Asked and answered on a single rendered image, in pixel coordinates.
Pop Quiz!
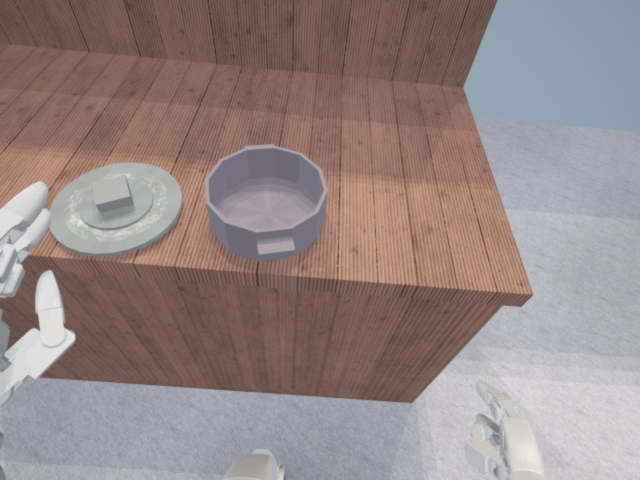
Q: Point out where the pot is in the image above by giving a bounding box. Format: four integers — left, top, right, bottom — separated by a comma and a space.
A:
205, 144, 328, 261

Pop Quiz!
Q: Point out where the robot left hand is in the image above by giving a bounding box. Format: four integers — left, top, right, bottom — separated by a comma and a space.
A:
0, 181, 75, 406

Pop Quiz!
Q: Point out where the robot left thigh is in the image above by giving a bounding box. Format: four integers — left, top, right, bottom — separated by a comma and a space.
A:
221, 454, 285, 480

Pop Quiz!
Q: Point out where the robot right hand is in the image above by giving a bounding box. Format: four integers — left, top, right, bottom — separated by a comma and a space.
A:
465, 380, 545, 480

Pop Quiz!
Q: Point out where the lid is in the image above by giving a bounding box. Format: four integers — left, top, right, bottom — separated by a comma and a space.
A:
49, 162, 183, 257

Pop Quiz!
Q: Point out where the knob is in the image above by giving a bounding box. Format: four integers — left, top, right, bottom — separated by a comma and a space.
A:
92, 176, 134, 213

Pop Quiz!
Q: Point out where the robot left shin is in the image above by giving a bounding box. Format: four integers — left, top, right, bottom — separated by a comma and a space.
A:
252, 449, 275, 459

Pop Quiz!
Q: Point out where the table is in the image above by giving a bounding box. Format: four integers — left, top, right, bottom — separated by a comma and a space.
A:
0, 0, 533, 403

